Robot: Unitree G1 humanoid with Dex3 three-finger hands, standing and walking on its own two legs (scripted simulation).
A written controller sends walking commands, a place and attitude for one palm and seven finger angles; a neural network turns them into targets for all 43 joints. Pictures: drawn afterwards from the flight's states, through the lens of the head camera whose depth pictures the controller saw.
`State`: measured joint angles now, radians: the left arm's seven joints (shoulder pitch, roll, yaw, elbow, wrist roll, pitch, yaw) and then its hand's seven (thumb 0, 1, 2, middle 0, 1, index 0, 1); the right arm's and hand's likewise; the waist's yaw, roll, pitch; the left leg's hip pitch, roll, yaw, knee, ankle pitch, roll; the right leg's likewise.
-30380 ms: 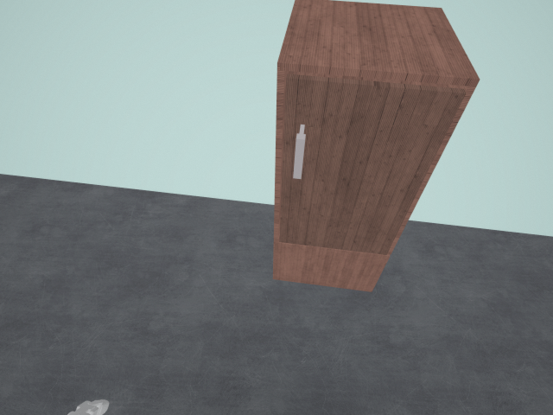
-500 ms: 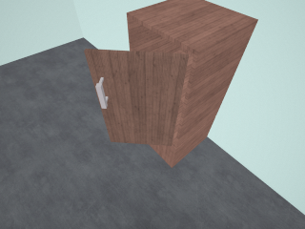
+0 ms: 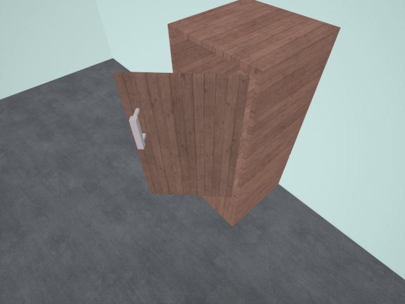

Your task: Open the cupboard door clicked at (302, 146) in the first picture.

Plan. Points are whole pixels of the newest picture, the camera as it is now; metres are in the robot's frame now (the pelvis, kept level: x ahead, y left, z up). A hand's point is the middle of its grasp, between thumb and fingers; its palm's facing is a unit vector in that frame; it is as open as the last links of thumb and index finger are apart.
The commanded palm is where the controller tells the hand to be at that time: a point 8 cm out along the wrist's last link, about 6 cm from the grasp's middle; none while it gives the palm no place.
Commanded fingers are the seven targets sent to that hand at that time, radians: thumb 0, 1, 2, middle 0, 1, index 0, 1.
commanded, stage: look again from close up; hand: left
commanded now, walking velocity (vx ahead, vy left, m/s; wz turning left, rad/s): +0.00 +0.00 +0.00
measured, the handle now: (139, 129) +0.60 +0.24 -0.04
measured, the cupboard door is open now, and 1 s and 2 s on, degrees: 45 45 45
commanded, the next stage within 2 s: shuffle to correct the standing spot in 0.06 s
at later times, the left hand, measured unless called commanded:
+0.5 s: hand out of the picture +0.00 +0.18 -0.19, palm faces +0.08 -0.98 -0.17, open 7.3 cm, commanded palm none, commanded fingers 0.00 0.90 0.90 -0.20 -0.30 -0.20 -0.30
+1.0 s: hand out of the picture +0.12 +0.17 -0.17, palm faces +0.04 -0.97 -0.22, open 7.3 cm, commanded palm none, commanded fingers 0.00 0.90 0.90 -0.20 -0.30 -0.20 -0.30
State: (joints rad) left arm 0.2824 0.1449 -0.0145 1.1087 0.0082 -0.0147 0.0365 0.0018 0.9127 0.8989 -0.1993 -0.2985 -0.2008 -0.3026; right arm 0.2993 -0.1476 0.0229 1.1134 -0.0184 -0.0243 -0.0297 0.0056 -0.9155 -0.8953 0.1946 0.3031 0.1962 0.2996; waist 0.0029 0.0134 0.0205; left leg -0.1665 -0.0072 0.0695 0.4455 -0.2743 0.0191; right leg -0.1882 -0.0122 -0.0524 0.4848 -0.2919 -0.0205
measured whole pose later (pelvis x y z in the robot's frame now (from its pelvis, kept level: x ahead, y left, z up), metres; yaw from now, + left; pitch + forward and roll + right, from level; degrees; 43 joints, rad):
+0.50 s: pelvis +0.04 +0.01 -0.01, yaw +0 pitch +0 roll +0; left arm 0.35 0.15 0.03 1.11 0.02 0.00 0.03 0.00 0.91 0.90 -0.20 -0.30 -0.20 -0.30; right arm 0.32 -0.15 0.01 1.10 -0.03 -0.03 -0.03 0.00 -0.91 -0.90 0.19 0.30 0.19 0.30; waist 0.03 -0.04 0.02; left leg -0.17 -0.01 0.10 0.54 -0.38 0.04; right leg -0.21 -0.03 -0.06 0.64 -0.43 -0.03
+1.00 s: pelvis +0.05 -0.01 -0.01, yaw +0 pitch +0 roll +1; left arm 0.17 0.16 0.01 1.03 0.01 0.01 0.04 0.00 0.91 0.90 -0.20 -0.30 -0.20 -0.30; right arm 0.23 -0.15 -0.02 1.08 -0.02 0.00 -0.05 0.01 -0.92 -0.90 0.19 0.30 0.20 0.30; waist 0.00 0.00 0.05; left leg -0.12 0.00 0.09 0.47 -0.35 0.00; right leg -0.28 -0.01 -0.06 0.56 -0.28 -0.04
